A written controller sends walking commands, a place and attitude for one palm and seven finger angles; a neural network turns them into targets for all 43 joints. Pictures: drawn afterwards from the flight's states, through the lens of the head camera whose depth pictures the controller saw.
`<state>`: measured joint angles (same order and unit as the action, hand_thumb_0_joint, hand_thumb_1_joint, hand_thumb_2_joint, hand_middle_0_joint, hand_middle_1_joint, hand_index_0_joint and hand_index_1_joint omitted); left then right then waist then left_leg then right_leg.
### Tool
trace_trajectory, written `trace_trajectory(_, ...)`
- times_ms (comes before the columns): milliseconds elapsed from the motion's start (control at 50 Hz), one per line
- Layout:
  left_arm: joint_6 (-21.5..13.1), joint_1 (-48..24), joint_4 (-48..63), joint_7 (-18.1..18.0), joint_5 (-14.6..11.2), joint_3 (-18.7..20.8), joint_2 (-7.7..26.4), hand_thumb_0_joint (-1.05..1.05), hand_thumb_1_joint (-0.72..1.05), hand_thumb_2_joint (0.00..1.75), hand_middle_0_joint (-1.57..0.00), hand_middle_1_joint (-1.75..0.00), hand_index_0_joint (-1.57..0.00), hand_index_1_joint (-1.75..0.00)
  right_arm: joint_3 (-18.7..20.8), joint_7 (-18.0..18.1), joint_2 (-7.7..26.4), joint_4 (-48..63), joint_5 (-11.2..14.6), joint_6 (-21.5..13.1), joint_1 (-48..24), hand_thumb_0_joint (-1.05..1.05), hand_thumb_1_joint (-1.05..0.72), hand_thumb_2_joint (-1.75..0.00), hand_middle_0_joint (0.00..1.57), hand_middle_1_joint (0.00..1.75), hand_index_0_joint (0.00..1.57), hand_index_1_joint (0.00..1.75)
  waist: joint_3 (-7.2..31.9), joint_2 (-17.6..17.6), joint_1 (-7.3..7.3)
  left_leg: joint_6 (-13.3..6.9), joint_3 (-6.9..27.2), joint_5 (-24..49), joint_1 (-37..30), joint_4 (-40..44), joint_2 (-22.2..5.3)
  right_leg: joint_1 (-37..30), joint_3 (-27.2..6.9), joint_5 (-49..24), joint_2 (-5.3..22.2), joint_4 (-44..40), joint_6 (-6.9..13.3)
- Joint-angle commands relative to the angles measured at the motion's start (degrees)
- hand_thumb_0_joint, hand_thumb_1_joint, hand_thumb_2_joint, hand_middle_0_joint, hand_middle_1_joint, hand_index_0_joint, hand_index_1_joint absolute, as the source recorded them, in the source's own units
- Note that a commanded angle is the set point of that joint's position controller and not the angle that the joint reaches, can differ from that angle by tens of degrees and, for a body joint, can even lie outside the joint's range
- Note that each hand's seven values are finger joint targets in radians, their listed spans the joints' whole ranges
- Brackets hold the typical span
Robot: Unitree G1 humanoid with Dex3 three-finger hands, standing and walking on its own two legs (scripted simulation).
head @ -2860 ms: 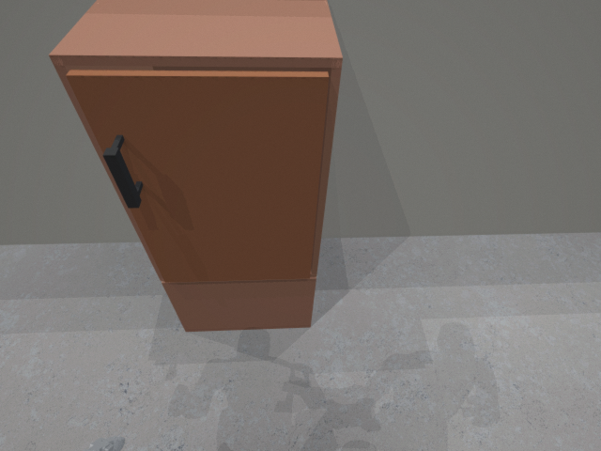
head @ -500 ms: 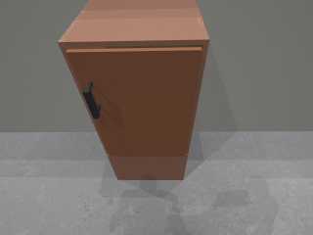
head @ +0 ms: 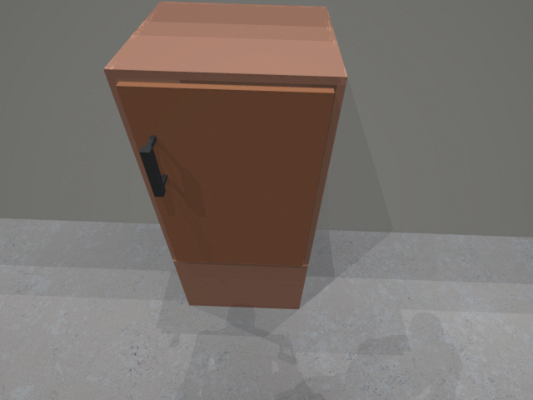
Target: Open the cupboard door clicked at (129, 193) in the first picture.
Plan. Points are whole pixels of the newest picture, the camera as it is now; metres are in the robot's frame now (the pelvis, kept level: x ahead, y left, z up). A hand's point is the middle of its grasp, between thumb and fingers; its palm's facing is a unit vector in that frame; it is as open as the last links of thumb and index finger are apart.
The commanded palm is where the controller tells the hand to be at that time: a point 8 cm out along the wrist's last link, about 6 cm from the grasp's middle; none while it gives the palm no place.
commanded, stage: come to a stop and stand still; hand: left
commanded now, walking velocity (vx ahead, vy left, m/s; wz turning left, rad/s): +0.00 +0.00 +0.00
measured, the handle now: (156, 166) +0.55 +0.27 +0.01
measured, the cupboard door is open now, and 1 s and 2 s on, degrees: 0 0 0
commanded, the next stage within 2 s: look again from close up in 0.20 s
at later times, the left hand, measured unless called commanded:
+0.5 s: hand out of the picture +0.00 +0.17 -0.18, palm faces +0.02 -0.98 -0.20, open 7.3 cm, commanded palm none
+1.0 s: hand out of the picture +0.13 +0.22 -0.11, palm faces +0.24 -0.95 -0.22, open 7.2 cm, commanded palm +0.12 +0.25 -0.07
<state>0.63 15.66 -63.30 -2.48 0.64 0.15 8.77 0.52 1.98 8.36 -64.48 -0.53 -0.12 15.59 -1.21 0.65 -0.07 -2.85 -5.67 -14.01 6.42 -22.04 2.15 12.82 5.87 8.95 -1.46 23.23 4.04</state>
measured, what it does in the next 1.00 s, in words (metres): stands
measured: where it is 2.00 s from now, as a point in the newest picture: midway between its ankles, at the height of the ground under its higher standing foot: outside the picture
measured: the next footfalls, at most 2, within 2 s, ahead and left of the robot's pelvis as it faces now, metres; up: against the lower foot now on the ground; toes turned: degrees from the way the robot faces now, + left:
none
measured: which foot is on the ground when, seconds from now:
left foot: down 0.00-1.00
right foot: down 0.00-1.00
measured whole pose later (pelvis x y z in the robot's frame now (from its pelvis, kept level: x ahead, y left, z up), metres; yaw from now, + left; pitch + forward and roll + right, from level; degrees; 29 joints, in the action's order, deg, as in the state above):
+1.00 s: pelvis +0.03 +0.02 -0.01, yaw +1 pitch +0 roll +1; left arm 0.4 26.8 -24.4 -6.3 -7.0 0.5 10.1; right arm -1.5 4.2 11.8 -53.8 1.8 -10.9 21.8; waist 0.2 -0.6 0.6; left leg -4.2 -5.6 -18.2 8.7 -26.1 4.0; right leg 16.4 5.6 14.6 0.8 30.5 2.4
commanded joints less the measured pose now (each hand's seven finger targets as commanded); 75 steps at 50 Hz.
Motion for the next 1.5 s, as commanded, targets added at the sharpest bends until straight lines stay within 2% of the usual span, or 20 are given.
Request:
trace_trajectory(0,-1.3,2.2,1.7,0.1,0.2,0.7,5.3,0.0,0.9,0.9,-0.2,-0.3,-0.2,-0.3,0.3,-0.1,4.4,0.0,-0.2,-0.1,5.1,0.0,-0.9,-0.9,0.2,0.3,0.2,0.3,-5.1,0.9,-0.49,0.4,8.0,-4.5,4.3,6.3,-7.4,2.5,-12.9,11.1,9.0,-10.0,-2.1)
trace_trajectory(260,-1.8,5.9,0.0,-0.1,0.0,0.6,3.1,0.0,0.9,0.9,-0.2,-0.3,-0.2,-0.3,-0.4,0.3,2.6,-1.6,-0.3,-0.6,9.2,0.0,-0.9,-0.9,0.2,0.3,0.2,0.3,-4.7,-0.8,-0.15,0.6,8.0,-3.8,6.3,6.9,-7.7,0.1,-11.5,8.2,8.5,-9.2,-2.0)
trace_trajectory(280,-3.3,7.6,-0.6,-2.3,0.7,0.2,4.4,0.0,0.9,0.9,-0.2,-0.3,-0.2,-0.3,-0.2,-0.3,5.5,1.9,-0.2,-1.9,5.0,0.0,-0.9,-0.9,0.2,0.3,0.2,0.3,-7.2,-3.2,0.2,2.7,1.5,-0.7,10.7,-1.5,-8.4,-0.5,-9.4,-19.2,9.5,-3.3,-6.5)
trace_trajectory(340,-3.4,5.7,1.6,-0.6,0.1,0.6,6.1,0.0,0.9,0.9,-0.2,-0.3,-0.2,-0.3,-0.8,-0.6,1.9,3.3,-0.8,-0.6,10.1,0.0,-0.9,-0.9,0.2,0.3,0.2,0.3,1.0,-3.8,-2.05,1.4,5.5,-6.4,7.1,-5.2,-5.2,2.8,-16.2,19.5,12.7,-7.7,2.1)
trace_trajectory(420,-2.9,3.1,2.6,0.0,-0.1,0.5,4.1,0.0,0.9,0.9,-0.2,-0.3,-0.2,-0.3,-1.0,-0.6,1.7,3.5,-1.0,-0.6,13.3,0.0,-0.9,-0.9,0.2,0.3,0.2,0.3,-2.8,-0.3,-2.45,0.1,7.3,-5.2,7.8,-2.9,-5.8,7.6,-12.9,18.8,10.4,-5.7,2.1)
trace_trajectory(620,-3.0,4.8,1.4,0.3,-0.7,-0.4,2.0,0.0,0.9,0.9,-0.2,-0.3,-0.2,-0.3,-2.1,0.0,2.8,2.6,-0.5,-2.5,11.6,0.0,-0.9,-0.9,0.2,0.3,0.2,0.3,-4.1,-0.9,0.07,-0.6,9.6,3.5,10.9,4.6,-8.1,-4.0,-9.2,-2.7,7.8,0.5,0.4)
trace_trajectory(840,-2.6,4.2,0.9,0.2,-0.5,-0.4,2.1,0.0,0.9,0.9,-0.2,-0.3,-0.2,-0.3,-1.9,0.4,3.3,1.0,-0.4,-2.3,9.0,0.0,-0.9,-0.9,0.2,0.3,0.2,0.3,-3.6,-0.9,-0.05,-0.3,8.9,8.6,6.1,5.3,-8.5,-4.0,-8.5,-5.2,8.0,0.7,-0.4)
trace_trajectory(860,-3.0,10.3,-1.8,-2.1,0.2,0.1,5.6,0.0,0.9,0.9,-0.2,-0.3,-0.2,-0.3,-0.8,-0.2,6.5,5.1,0.7,-2.3,1.7,0.0,-0.9,-0.9,0.2,0.3,0.2,0.3,-4.3,8.7,3.07,0.8,6.1,11.1,9.5,-5.6,-10.2,-2.8,-9.4,-25.9,10.3,1.7,-2.7)
trace_trajectory(880,-15.1,-36.1,85.6,-1.2,-11.1,7.5,19.8,0.0,0.88,0.89,-0.2,-0.32,-0.2,-0.32,1.0,2.0,17.8,27.3,3.1,-10.8,0.8,0.0,-0.9,-0.9,0.2,0.3,0.2,0.3,24.9,-5.3,-5.16,1.6,9.0,14.2,-1.2,-0.1,-2.5,-6.7,-9.5,-13.0,4.4,4.8,-2.2)
trace_trajectory(900,-11.5,-14.3,73.9,-2.7,-6.8,4.6,14.2,0.0,0.85,0.88,-0.2,-0.33,-0.2,-0.33,-1.4,3.5,12.6,24.7,2.3,-16.0,-5.5,0.0,-0.9,-0.9,0.2,0.3,0.2,0.3,22.6,-14.4,-0.39,3.4,7.3,22.6,-3.4,1.7,-4.1,-5.7,-8.3,-2.2,2.1,6.0,-0.1)
trace_trajectory(920,-8.6,-11.1,67.8,-5.3,-7.9,3.2,10.9,0.0,0.83,0.87,-0.21,-0.34,-0.21,-0.34,-0.2,3.7,13.1,21.1,2.6,-17.6,-4.1,0.0,-0.9,-0.9,0.2,0.3,0.2,0.3,16.5,-15.9,-1.13,5.2,7.1,19.4,-0.5,2.0,-4.3,-0.8,-6.4,3.6,2.1,7.6,-0.6)
trace_trajectory(940,-3.5,6.3,54.2,-4.8,-8.3,-3.3,-1.7,0.0,0.81,0.86,-0.21,-0.36,-0.21,-0.36,-0.2,2.7,9.6,19.5,3.0,-17.6,-1.6,0.0,-0.9,-0.9,0.2,0.3,0.2,0.3,8.2,-9.9,-1.36,5.3,8.7,15.5,3.3,2.3,-5.0,4.3,-3.9,5.9,2.4,7.5,-1.5)
trace_trajectory(960,-4.8,-0.5,63.5,-3.6,-10.9,-3.1,-0.7,0.0,0.78,0.85,-0.21,-0.37,-0.21,-0.37,-0.2,2.5,11.9,23.8,3.6,-18.1,-3.5,0.0,-0.9,-0.9,0.2,0.3,0.2,0.3,1.4,-5.1,-1.65,4.5,10.5,11.4,7.6,1.1,-4.8,5.7,-2.9,5.2,2.7,6.8,-1.8)
trace_trajectory(1000,-10.4,-0.9,64.0,-1.5,-10.0,2.0,4.3,0.0,0.74,0.83,-0.21,-0.4,-0.21,-0.4,1.5,2.2,14.6,27.2,1.9,-19.7,-3.5,0.0,-0.9,-0.9,0.2,0.3,0.2,0.3,2.1,5.5,-2.89,3.6,10.6,7.9,11.7,-4.9,-3.3,8.7,-2.1,4.6,2.3,5.7,-1.9)
trace_trajectory(1080,-23.0,20.9,52.7,8.7,-13.2,4.1,-1.9,0.0,0.64,0.79,-0.22,-0.47,-0.22,-0.47,3.5,-0.7,13.5,34.1,1.2,-19.4,-5.7,0.0,-0.9,-0.9,0.2,0.3,0.2,0.3,4.2,17.7,2.26,3.3,7.8,3.1,25.6,-16.1,-1.2,15.1,-0.9,6.8,1.9,15.2,-2.0)
trace_trajectory(1140,-34.0,26.6,56.0,19.8,-16.1,9.1,2.5,0.0,0.57,0.76,-0.22,-0.51,-0.22,-0.51,4.8,-4.2,14.4,39.5,0.9,-18.1,-8.5,0.0,-0.9,-0.9,0.2,0.3,0.2,0.3,10.1,-1.8,4.89,6.1,5.4,8.4,27.1,-22.9,0.6,15.0,-1.9,-2.6,2.3,24.3,0.3)
trace_trajectory(1180,-35.9,25.6,58.8,22.3,-14.7,13.3,8.0,0.0,0.53,0.74,-0.23,-0.54,-0.23,-0.54,5.2,-4.8,14.2,42.5,0.9,-16.7,-10.3,0.0,-0.9,-0.9,0.2,0.3,0.2,0.3,13.5,-3.4,5.55,5.2,4.5,10.6,31.3,-26.5,0.6,16.8,-2.6,-4.9,2.2,28.6,0.2)
trace_trajectory(1220,-34.0,20.6,64.1,22.0,-15.2,15.7,10.8,0.0,0.48,0.72,-0.23,-0.57,-0.23,-0.57,5.2,-4.2,14.2,44.9,0.8,-14.3,-10.5,0.0,-0.9,-0.9,0.2,0.3,0.2,0.3,15.3,1.8,5.23,3.9,4.2,6.1,37.0,-28.8,0.9,17.0,-5.3,-3.2,2.1,30.1,-0.4)
trace_trajectory(1360,-37.7,1.9,86.6,15.7,-16.3,13.3,9.8,0.0,0.32,0.65,-0.24,-0.68,-0.24,-0.68,3.4,-1.5,12.0,45.6,0.8,-13.5,-4.0,0.0,-0.9,-0.9,0.2,0.3,0.2,0.3,22.5,-9.2,-1.28,2.6,8.3,3.5,33.7,-34.1,-2.0,24.8,-7.4,3.5,1.0,30.5,-0.9)
trace_trajectory(1480,-32.5,-4.9,74.7,24.8,-16.1,10.4,14.1,0.0,0.18,0.59,-0.25,-0.76,-0.25,-0.76,1.3,0.5,14.3,41.3,2.3,-16.1,-4.2,0.0,-0.9,-0.9,0.2,0.3,0.2,0.3,19.0,-2.9,-5.3,0.7,10.1,-5.8,39.7,-35.4,-2.8,26.1,-7.5,13.4,1.1,26.8,-2.3)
